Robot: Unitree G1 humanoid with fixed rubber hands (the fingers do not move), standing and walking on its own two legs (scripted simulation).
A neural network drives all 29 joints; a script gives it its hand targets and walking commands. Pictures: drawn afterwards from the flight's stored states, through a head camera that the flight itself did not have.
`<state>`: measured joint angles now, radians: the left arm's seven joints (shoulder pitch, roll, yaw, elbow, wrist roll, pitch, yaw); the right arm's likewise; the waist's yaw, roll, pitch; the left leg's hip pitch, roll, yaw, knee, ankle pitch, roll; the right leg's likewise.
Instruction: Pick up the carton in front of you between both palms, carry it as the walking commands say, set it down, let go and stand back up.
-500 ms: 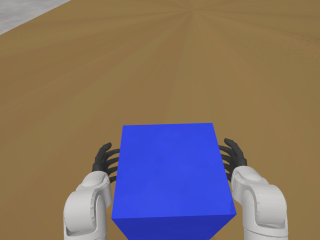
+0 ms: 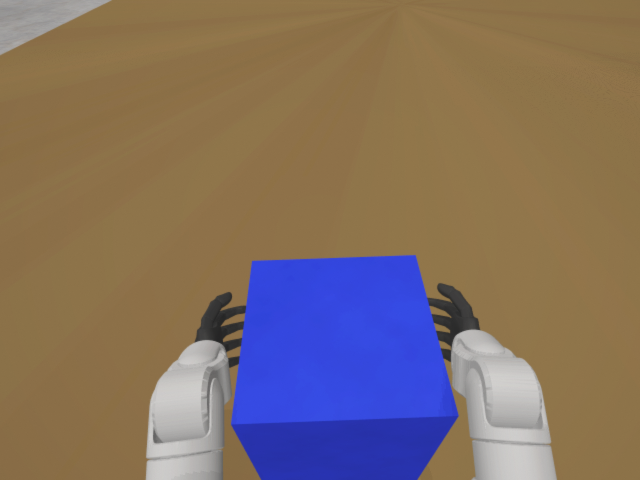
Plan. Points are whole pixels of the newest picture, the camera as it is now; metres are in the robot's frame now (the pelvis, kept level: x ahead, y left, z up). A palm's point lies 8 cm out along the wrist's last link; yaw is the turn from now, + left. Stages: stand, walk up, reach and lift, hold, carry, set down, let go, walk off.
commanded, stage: carry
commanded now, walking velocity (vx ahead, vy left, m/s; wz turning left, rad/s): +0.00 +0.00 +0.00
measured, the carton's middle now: (337, 375) +0.26 +0.00 -0.01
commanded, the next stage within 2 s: hold in 0.72 s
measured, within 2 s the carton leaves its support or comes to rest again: neither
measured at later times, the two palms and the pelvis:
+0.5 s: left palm (215, 365) +0.26 +0.15 +0.04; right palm (455, 355) +0.26 -0.15 +0.04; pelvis -0.03 +0.00 +0.00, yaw +0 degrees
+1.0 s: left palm (180, 409) +0.20 +0.18 +0.05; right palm (435, 363) +0.24 -0.12 +0.05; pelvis -0.06 -0.01 +0.01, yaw +7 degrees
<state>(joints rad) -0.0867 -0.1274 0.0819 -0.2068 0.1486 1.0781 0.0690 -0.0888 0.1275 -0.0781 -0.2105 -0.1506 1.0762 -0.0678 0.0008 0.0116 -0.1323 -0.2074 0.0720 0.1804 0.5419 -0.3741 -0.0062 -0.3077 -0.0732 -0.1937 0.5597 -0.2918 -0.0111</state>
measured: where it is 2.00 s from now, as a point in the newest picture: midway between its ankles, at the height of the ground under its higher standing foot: outside the picture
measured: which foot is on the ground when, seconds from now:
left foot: down 0.00-1.00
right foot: down 0.00-1.00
